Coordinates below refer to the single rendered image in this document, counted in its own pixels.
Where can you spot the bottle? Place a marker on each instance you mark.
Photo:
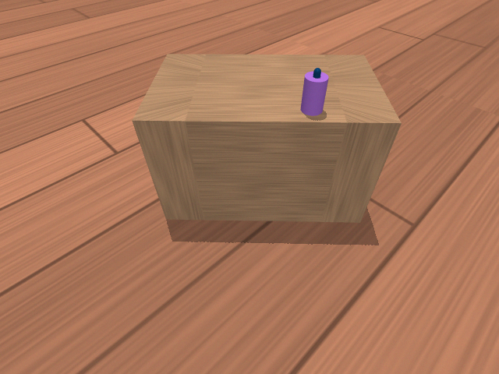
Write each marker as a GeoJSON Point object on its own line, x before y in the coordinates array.
{"type": "Point", "coordinates": [314, 91]}

